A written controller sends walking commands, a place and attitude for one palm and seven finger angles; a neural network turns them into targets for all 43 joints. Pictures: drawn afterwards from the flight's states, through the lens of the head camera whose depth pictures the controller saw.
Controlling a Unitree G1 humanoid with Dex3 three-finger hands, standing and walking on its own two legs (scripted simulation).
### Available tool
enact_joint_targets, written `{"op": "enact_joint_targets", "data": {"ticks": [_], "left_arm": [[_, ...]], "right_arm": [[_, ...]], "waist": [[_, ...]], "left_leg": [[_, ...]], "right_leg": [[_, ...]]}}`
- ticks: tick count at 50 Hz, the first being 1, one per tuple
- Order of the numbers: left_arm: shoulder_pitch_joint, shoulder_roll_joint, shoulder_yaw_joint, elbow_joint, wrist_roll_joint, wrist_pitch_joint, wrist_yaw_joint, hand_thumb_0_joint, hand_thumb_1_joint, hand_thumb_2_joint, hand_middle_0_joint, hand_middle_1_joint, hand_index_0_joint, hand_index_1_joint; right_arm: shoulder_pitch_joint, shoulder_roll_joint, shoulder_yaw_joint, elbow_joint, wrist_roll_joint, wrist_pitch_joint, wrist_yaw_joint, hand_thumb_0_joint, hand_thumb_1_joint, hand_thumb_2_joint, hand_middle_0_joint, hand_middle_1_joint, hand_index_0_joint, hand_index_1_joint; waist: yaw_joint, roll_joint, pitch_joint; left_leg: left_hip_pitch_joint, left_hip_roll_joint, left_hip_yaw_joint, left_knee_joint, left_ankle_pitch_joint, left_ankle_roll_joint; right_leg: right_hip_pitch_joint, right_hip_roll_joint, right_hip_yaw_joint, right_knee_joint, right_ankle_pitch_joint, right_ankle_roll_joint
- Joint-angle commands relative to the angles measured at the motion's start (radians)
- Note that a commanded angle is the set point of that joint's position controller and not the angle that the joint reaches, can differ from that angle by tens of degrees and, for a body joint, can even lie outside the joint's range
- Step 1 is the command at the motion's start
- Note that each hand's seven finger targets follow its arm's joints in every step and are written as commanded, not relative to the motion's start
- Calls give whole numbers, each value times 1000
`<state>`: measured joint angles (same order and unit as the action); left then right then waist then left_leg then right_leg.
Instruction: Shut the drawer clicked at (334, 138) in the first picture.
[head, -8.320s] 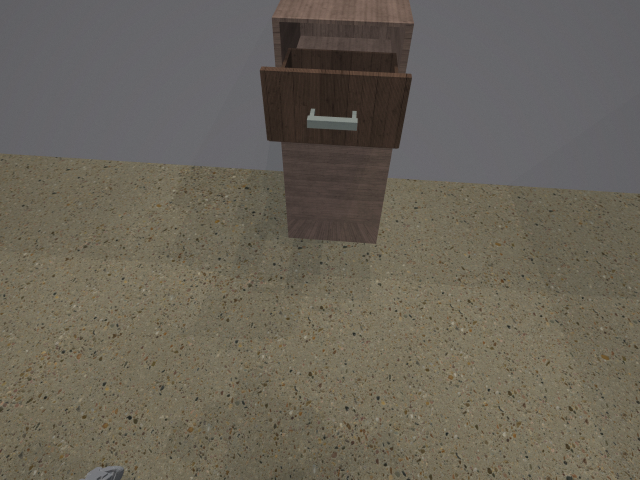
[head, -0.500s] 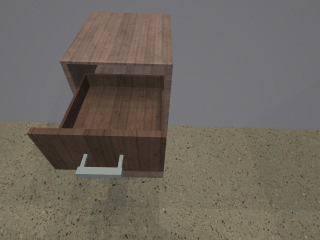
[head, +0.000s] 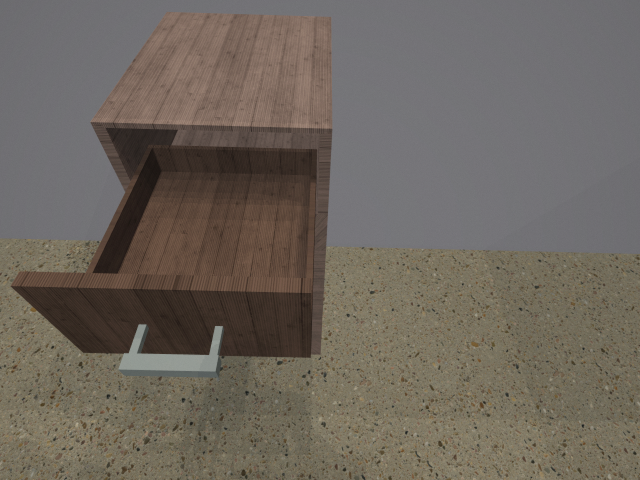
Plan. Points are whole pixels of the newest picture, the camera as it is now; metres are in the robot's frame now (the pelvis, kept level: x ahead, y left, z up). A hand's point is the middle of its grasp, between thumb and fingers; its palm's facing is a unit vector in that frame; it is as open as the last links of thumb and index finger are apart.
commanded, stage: come to a stop and stand still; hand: left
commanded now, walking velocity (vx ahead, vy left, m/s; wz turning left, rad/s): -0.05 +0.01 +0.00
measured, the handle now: (175, 349) +0.26 +0.20 +0.01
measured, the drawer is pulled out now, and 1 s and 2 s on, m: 0.30 0.30 0.30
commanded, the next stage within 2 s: look again from close up in 0.60 s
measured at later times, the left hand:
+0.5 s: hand out of the picture +0.00 +0.22 -0.16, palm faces -0.01 -0.97 -0.26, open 7.4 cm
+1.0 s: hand out of the picture -0.05 +0.18 -0.17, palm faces +0.00 -0.98 -0.17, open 7.4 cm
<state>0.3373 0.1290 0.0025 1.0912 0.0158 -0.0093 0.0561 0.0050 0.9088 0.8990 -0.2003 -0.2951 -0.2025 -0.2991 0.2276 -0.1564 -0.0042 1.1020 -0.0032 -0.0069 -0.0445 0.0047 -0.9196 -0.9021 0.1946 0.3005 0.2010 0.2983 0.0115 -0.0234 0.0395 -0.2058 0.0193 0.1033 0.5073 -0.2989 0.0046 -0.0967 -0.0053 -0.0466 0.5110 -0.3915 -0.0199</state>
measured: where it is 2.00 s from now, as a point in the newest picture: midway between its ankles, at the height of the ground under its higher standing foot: outside the picture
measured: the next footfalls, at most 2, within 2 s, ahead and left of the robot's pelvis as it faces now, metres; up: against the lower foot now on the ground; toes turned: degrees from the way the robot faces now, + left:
none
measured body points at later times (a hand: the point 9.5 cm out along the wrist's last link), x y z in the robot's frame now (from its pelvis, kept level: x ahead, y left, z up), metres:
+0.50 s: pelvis -0.05 +0.03 +0.00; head -0.04 +0.02 +0.45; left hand +0.00 +0.27 -0.14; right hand -0.02 -0.20 -0.16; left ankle -0.02 +0.12 -0.73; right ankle -0.09 -0.10 -0.73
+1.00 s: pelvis -0.03 +0.02 +0.00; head -0.01 +0.02 +0.45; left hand -0.05 +0.23 -0.16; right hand -0.02 -0.21 -0.15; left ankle -0.02 +0.12 -0.73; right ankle -0.09 -0.10 -0.73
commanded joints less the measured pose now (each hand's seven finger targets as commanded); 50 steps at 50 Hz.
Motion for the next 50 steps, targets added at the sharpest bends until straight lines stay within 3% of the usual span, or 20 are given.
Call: {"op": "enact_joint_targets", "data": {"ticks": [1, 4, 5, 6, 7, 8, 9, 10, 11, 12, 13, 14, 16, 17, 19, 23, 24, 28, 35, 50], "left_arm": [[83, 140, 30, -50, -1, -2, 10, 0, 900, 900, -200, -300, -200, -300], [66, 134, 26, -61, 1, -1, 7, 0, 900, 900, -200, -300, -200, -300], [108, 148, 28, -59, 12, -25, 32, 0, 900, 900, -200, -300, -200, -300], [51, 189, 34, -117, 14, -34, 23, 0, 900, 900, -200, -300, -200, -300], [21, 176, 27, -132, 14, -41, 17, 0, 900, 900, -200, -300, -200, -300], [4, 177, 25, -156, 12, -45, 15, 0, 900, 900, -200, -300, -200, -300], [-16, 188, 29, -178, 4, -46, 13, 0, 900, 900, -200, -300, -200, -300], [-9, 186, 30, -196, -6, -40, 11, 0, 900, 900, -200, -300, -200, -300], [-7, 176, 28, -201, -7, -26, 11, 0, 900, 900, -200, -300, -200, -300], [-2, 158, 23, -198, -7, -12, 10, 0, 900, 900, -200, -300, -200, -300], [10, 148, 18, -191, -5, -4, 6, 0, 900, 900, -200, -300, -200, -300], [13, 148, 15, -184, 0, 1, 3, 0, 900, 900, -200, -300, -200, -300], [-12, 161, 11, -186, 1, 2, -3, 0, 900, 900, -200, -300, -200, -300], [-33, 167, 11, -191, 1, 4, -6, 0, 900, 900, -200, -300, -200, -300], [-51, 178, 13, -200, 1, 9, -12, 0, 900, 900, -200, -300, -200, -300], [-12, 174, 13, -185, 2, 11, -16, 0, 900, 900, -200, -300, -200, -300], [-9, 175, 12, -180, 1, 11, -18, 0, 900, 900, -200, -300, -200, -300], [18, 164, 4, -143, 1, 3, -20, 0, 900, 900, -200, -300, -200, -300], [43, 151, -6, -76, -5, -12, -14, 0, 900, 900, -200, -300, -200, -300], [76, 117, -12, 0, -3, -14, -7, 0, 900, 900, -200, -300, -200, -300]], "right_arm": [[62, -89, -22, -47, -2, -5, -2, 0, -900, -900, 200, 300, 200, 300], [49, -87, -23, -56, -4, -5, 3, 0, -900, -900, 200, 300, 200, 300], [-45, -140, -38, -146, 3, -8, 13, 0, -900, -900, 200, 300, 200, 300], [10, -69, -31, -170, -4, -2, 27, 0, -900, -900, 200, 300, 200, 300], [24, -64, -28, -176, -4, -1, 28, 0, -900, -900, 200, 300, 200, 300], [50, -66, -28, -180, -5, -5, 30, 0, -900, -900, 200, 300, 200, 300], [84, -76, -28, -170, -8, -9, 33, 0, -900, -900, 200, 300, 200, 300], [114, -108, -29, -167, -12, -12, 29, 0, -900, -900, 200, 300, 200, 300], [103, -132, -31, -171, -15, -12, 25, 0, -900, -900, 200, 300, 200, 300], [73, -141, -28, -179, -13, -10, 21, 0, -900, -900, 200, 300, 200, 300], [33, -141, -24, -190, -11, -7, 19, 0, -900, -900, 200, 300, 200, 300], [8, -137, -21, -198, -11, -6, 20, 0, -900, -900, 200, 300, 200, 300], [16, -137, -17, -201, -11, 0, 28, 0, -900, -900, 200, 300, 200, 300], [30, -135, -18, -197, -14, 2, 31, 0, -900, -900, 200, 300, 200, 300], [48, -134, -17, -182, -18, 3, 34, 0, -900, -900, 200, 300, 200, 300], [62, -161, -17, -171, -19, -2, 36, 0, -900, -900, 200, 300, 200, 300], [61, -157, -17, -165, -18, -4, 36, 0, -900, -900, 200, 300, 200, 300], [75, -156, -11, -136, -13, -13, 34, 0, -900, -900, 200, 300, 200, 300], [106, -126, 2, -65, -2, -28, 25, 0, -900, -900, 200, 300, 200, 300], [84, -95, 3, 1, 1, -26, 14, 0, -900, -900, 200, 300, 200, 300]], "waist": [[0, 23, -53], [-1, 3, -66], [10, -9, 40], [-23, -109, 0], [-35, -120, -41], [-48, -91, -84], [-60, -21, -111], [-58, 33, -147], [-41, 98, -131], [-21, 156, -85], [1, 150, -22], [10, 106, 41], [-6, -4, 83], [-19, -16, 95], [-23, 39, 114], [-9, 40, 59], [-4, 60, 41], [0, 37, 14], [-7, 1, -21], [-6, 17, 33]], "left_leg": [[97, 94, -73, 0, 554, 34], [100, 92, -82, -16, 509, 35], [-2, 94, -39, 202, 407, 13], [-145, 38, -65, 195, -2, 20], [-155, 31, -56, 171, -88, 22], [-110, 16, -47, 106, -38, 22], [-33, 2, -31, 35, 108, 25], [34, 40, -81, 49, 303, 51], [38, 95, -142, 41, 415, 80], [0, 130, -198, 1, 430, 105], [-62, 135, -215, -23, 359, 110], [-108, 124, -214, -36, 286, 103], [-133, 79, -179, -55, 64, 67], [-120, 64, -165, -68, -18, 54], [-119, 63, -180, -121, -102, 51], [-135, 91, -236, -206, -215, 63], [-128, 97, -239, -221, -200, 66], [-95, 95, -225, -215, -130, 65], [26, 81, -148, -123, 207, 53], [68, 84, -129, -122, 278, 45]], "right_leg": [[-53, -132, 95, -23, 680, -13], [-51, -127, 96, -38, 620, -13], [-160, -162, 169, -108, 908, 43], [-38, -206, 187, -69, 954, -13], [-11, -209, 170, -40, 944, -69], [0, -191, 152, -1, 927, -87], [1, -163, 131, 76, 955, -80], [-37, -121, 105, 112, 784, -58], [-81, -80, 74, 114, 549, -38], [-104, -42, 48, 87, 295, -21], [-111, -27, 46, 33, 145, -17], [-124, -31, 61, -7, 117, -20], [-161, -62, 105, -78, 43, -32], [-197, -73, 118, -101, -29, -38], [-230, -68, 114, -109, -105, -37], [-179, -50, 85, -82, -92, -24], [-161, -50, 74, -72, -61, -21], [-141, -62, 85, -89, 5, -20], [-122, -91, 106, -121, 192, -11], [-118, -95, 100, -149, 269, -2]]}}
